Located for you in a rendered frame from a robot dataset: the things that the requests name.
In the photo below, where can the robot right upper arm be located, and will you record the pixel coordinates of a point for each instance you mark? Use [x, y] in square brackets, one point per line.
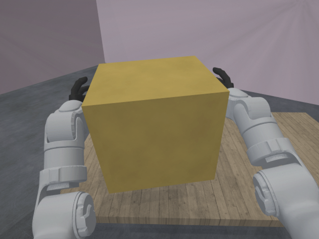
[288, 193]

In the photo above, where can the left robot hand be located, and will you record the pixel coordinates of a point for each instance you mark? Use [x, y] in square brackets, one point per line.
[77, 91]

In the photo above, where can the robot left upper arm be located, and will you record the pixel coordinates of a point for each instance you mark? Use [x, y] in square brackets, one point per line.
[65, 216]

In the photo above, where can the table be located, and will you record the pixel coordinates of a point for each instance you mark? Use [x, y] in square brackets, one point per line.
[228, 200]

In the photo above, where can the right robot hand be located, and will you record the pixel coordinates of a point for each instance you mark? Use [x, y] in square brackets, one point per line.
[225, 78]

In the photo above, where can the left robot forearm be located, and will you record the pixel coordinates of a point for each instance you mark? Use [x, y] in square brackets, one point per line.
[64, 151]

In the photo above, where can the carton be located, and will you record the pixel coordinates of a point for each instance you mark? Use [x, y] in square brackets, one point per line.
[156, 122]

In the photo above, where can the right robot forearm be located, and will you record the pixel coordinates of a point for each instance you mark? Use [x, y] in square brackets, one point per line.
[264, 140]

